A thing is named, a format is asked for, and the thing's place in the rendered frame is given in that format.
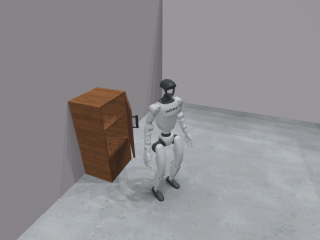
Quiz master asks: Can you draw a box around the handle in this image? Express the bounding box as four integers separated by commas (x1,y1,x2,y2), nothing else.
132,115,139,128

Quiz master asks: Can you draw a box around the robot right hand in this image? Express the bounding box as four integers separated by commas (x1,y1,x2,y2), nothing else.
143,152,153,169

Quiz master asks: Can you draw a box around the left robot thigh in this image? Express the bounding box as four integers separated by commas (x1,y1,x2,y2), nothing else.
170,134,184,168

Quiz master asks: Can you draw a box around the robot right upper arm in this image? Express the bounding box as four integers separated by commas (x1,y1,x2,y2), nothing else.
145,103,161,131

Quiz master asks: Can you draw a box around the robot right forearm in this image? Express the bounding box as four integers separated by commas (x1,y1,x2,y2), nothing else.
144,124,152,152

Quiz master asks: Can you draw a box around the robot left upper arm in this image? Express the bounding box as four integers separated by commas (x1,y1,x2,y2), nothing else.
174,96,184,120

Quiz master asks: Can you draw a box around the robot left forearm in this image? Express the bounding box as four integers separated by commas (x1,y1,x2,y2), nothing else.
178,116,189,134

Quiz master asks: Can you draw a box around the robot left hand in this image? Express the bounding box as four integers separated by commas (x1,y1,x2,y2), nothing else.
184,133,194,148

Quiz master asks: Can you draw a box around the robot right shin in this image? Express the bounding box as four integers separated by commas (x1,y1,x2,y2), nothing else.
154,170,164,192

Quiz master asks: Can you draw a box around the cupboard door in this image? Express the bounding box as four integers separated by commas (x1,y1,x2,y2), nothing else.
124,94,135,158

